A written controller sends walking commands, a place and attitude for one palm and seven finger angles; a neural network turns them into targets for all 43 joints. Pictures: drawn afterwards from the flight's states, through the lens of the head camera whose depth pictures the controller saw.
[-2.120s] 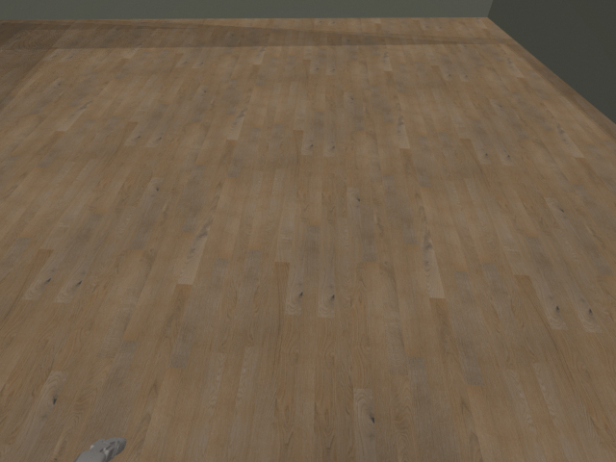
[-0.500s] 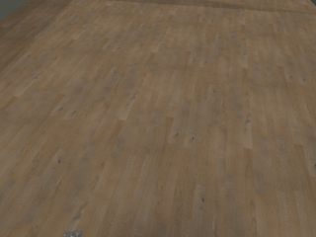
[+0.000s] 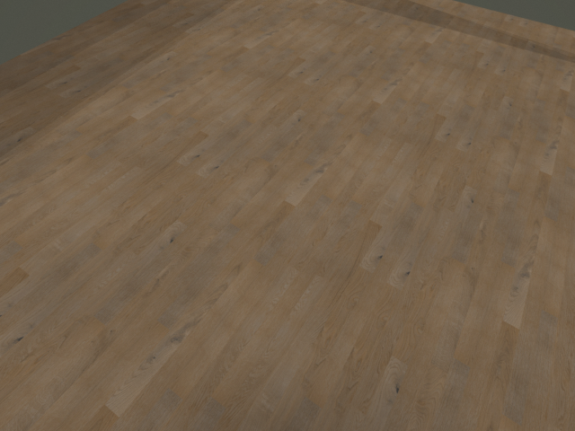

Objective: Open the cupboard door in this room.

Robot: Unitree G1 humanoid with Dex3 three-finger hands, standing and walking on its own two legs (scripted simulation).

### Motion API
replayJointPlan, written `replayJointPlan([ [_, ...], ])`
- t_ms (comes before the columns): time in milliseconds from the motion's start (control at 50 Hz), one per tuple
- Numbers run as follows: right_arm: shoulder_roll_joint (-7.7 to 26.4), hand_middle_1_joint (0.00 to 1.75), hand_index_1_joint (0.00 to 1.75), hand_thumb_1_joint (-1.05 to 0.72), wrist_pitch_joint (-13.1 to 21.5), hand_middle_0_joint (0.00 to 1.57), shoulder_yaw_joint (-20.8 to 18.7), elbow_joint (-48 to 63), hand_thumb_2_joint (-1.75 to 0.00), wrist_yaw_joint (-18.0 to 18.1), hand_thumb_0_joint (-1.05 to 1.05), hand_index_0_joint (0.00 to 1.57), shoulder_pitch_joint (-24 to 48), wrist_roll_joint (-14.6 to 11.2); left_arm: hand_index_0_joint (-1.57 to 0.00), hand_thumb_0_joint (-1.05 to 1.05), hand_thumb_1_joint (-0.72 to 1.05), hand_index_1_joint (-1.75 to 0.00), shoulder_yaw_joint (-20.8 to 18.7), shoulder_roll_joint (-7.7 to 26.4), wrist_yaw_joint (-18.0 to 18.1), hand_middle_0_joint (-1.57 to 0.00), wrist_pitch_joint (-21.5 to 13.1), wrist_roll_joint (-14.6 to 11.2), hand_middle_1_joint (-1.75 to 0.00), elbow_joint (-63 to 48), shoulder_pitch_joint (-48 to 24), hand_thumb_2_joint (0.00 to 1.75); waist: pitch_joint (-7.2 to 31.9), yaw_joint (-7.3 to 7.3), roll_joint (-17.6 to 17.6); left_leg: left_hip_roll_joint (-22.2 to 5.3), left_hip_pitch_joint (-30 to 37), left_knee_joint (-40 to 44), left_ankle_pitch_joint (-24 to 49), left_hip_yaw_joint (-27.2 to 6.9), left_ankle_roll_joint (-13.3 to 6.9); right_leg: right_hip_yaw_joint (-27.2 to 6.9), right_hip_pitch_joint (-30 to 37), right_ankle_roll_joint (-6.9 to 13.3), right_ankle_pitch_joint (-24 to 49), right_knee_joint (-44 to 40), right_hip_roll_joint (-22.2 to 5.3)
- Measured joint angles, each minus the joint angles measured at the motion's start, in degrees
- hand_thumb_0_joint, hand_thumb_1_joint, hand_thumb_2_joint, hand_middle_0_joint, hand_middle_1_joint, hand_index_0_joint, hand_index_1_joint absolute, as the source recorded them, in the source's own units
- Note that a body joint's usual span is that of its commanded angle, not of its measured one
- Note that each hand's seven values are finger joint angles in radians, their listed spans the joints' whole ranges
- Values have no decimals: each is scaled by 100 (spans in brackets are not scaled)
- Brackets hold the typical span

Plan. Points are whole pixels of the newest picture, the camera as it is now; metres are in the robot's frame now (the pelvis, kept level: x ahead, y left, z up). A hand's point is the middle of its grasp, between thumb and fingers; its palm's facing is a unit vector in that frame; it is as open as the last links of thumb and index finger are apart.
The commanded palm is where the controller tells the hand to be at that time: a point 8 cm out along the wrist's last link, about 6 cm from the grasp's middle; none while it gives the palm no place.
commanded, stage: turn or walk to find it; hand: left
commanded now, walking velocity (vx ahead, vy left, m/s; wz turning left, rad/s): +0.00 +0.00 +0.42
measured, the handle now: out of the picture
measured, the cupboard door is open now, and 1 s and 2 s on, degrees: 0 0 0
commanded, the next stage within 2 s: stand and wait in 1.10 s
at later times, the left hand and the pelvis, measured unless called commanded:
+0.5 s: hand out of the picture +0.05 +0.19 -0.14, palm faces +0.18 -0.94 -0.29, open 7.4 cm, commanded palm none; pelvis -0.03 -0.03 +0.01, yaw +10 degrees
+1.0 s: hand out of the picture -0.13 +0.17 -0.18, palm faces +0.46 -0.86 -0.23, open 7.4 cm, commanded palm none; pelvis -0.06 -0.02 +0.00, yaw +24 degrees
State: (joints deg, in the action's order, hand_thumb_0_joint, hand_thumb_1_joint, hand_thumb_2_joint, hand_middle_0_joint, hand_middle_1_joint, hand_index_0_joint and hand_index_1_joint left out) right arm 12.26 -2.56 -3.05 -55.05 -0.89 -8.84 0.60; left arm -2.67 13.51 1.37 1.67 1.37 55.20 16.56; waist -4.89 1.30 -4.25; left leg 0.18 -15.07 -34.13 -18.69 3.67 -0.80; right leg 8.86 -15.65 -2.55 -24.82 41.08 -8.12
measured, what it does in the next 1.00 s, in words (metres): steps on the spot, turning left: right foot, then left foot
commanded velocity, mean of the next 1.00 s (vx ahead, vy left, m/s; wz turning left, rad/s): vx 0.00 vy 0.00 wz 0.42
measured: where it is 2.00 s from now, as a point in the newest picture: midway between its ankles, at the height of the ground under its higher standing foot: outside the picture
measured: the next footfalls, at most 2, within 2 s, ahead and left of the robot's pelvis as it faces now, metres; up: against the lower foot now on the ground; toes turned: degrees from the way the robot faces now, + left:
right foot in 0.48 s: +0.03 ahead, -0.12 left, +0.00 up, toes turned +7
left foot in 1.00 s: -0.08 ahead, +0.09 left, +0.00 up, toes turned +29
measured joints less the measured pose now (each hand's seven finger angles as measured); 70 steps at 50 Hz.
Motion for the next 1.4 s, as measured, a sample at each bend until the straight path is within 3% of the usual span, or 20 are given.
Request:
replayJointPlan([
  [60, -149, 30, 30, -91, 100, 20, 80, 84, -89, 36, 0, 20, 76, 5, -20, 1, 91, -30, -51, 115, 33, -20, 188, -5, -30, 124, -7, 90, 10, 34, -40, -5, 73, 86, 16, -15, -143, -389, -526, -71, -573, 1313, 204],
  [120, -217, 30, 30, -91, 141, 20, 127, 124, -89, 104, 0, 20, 44, 16, -20, 1, 91, -30, -93, 155, -9, -20, 223, -18, -30, 165, -119, 90, 58, -17, 63, 0, 211, 418, 235, -155, -174, -540, -848, -132, -268, 1990, 299],
  [180, -244, 30, 30, -91, 152, 20, 148, 111, -89, 121, 0, 21, -23, 12, -20, 1, 91, -30, -115, 165, -39, -20, 182, -24, -30, 80, -261, 90, 97, -28, 132, 56, 314, 692, 430, -267, -191, -663, -995, -199, 79, 2115, 300],
  [300, -227, 30, 30, -91, 102, 21, 108, 71, -89, 105, 0, 21, -232, 38, -20, 1, 91, -30, -126, 89, -35, -20, 172, -30, -30, -97, -546, 90, 187, -135, 259, 206, 301, 873, 630, -478, -187, -785, -891, -262, 220, 1542, 335],
  [440, -80, 30, 30, -91, -3, 21, -4, 11, -89, 83, 0, 21, -478, 85, -20, 1, 91, -30, -62, -107, -15, -20, 83, -72, -30, -324, -771, 90, 195, -337, 496, 322, -38, 634, 678, -788, -14, -756, -212, -125, 256, -101, 617],
  [460, -51, 30, 30, -91, -17, 21, -23, 2, -89, 78, 0, 21, -524, 75, -20, 1, 91, -30, -45, -131, -14, -20, 42, -77, -30, -363, -764, 90, 212, -340, 519, 348, -129, 523, 648, -828, 33, -726, -17, -107, 518, -549, 645],
  [480, -2, 30, 30, -91, -29, 21, -50, -9, -89, 70, 0, 21, -561, 52, -20, 1, 91, -30, -29, -178, -4, -20, -11, -64, -30, -379, -761, 90, 213, -336, 598, 339, -241, 341, 585, -890, 87, -660, 114, 92, 701, -861, 693],
  [500, 45, 30, 30, -91, -56, 21, -86, -36, -89, 72, 0, 21, -572, 36, -20, 1, 91, -30, -5, -239, 3, -20, -53, -34, -30, -381, -761, 90, 181, -343, 693, 326, -389, -25, 191, -937, 133, -577, 128, 279, 742, -867, 731],
  [540, 96, 30, 30, -91, -134, 20, -145, -79, -89, 66, 0, 20, -630, 54, -20, 1, 91, -30, 57, -312, 6, -20, -84, -21, -30, -410, -685, 90, 191, -350, 718, 376, -785, -1157, -500, -858, 183, -441, 171, 461, 720, -865, 663],
  [620, 184, 30, 30, -91, -208, 20, -218, -179, -89, -2, 0, 20, -703, 83, -20, 1, 91, -30, 90, -402, 17, -20, -65, -34, -30, -347, -490, 90, 243, -346, 698, 186, -1273, -2889, -233, -669, 309, -219, 416, 514, 866, -1233, 573],
  [700, 213, 30, 30, -91, -227, 20, -227, -253, -89, -13, 0, 20, -745, 84, -20, 1, 90, -30, 110, -450, 23, -20, -103, -35, -30, -263, -356, 90, 238, -339, 652, -84, -1283, -3264, 19, -620, 459, 30, 527, 545, 934, -1393, 521],
  [780, 195, 30, 30, -91, -281, 20, -203, -330, -90, -3, 0, 20, -664, 83, -20, 1, 91, -30, 91, -454, 38, -21, -126, -7, -30, -187, -249, 90, 193, -251, 573, -256, -1067, -2902, -163, -540, 531, 248, 509, 546, 915, -1370, 442],
  [920, 75, 30, 30, -92, -210, 20, -87, -236, -90, 14, 0, 20, -202, 10, -20, 1, 91, -30, 21, -256, 13, -21, -101, 59, -30, 6, -67, 90, 53, -5, 331, -261, -380, -1237, -692, -151, 442, 497, 299, 421, 824, -1064, 212],
  [980, 29, 30, 30, -91, -82, 20, -32, -83, -90, 13, 0, 20, -35, -8, -20, 1, 91, -30, -34, -119, 6, -21, -43, 35, -30, 116, 11, 90, 64, 15, 245, -206, 71, -130, -106, 25, 352, 635, 144, 288, 679, -718, 89],
  [1000, 6, 30, 30, -91, -21, 20, -24, -44, -90, 11, 0, 20, 7, 0, -20, 1, 91, -30, -58, -59, 0, -21, -7, 9, -30, 141, 34, 90, 80, 18, 185, -159, 149, 105, 163, 39, 230, 641, 39, 229, 583, -487, 6],
  [1060, -128, 30, 30, -91, 65, 20, 39, 30, -89, 25, 0, 20, 109, 30, -20, 1, 91, -30, -114, 99, 18, -20, 183, -3, -30, 223, 23, 90, 102, 90, 3, -39, 140, 14, -19, 77, -81, 18, -459, 26, -396, 787, 82],
  [1160, -209, 30, 30, -91, 111, 20, 124, 66, -89, 120, 0, 20, 72, 39, -20, 1, 91, -30, -138, 138, -40, -20, 209, 4, -30, 216, -154, 90, 196, 40, 114, 17, 317, 549, 269, -125, -164, -501, -937, -124, 6, 1948, 251],
  [1260, -265, 30, 30, -91, 160, 20, 155, -1, -89, 161, 0, 21, -20, 23, -20, 1, 91, -30, -79, 67, -24, -20, 134, -22, -30, 134, -332, 90, 204, -1, 209, 83, 476, 908, 511, -213, -188, -702, -851, -210, 178, 1604, 292],
  [1400, -277, 30, 30, -91, 138, 21, 123, -238, -89, 180, 0, 21, -278, 54, -20, 1, 91, -30, 59, -168, 6, -20, 56, -51, -30, 177, -497, 90, 249, -156, 348, 141, 440, 794, 499, -230, -83, -655, -43, -118, 342, -250, 443],
])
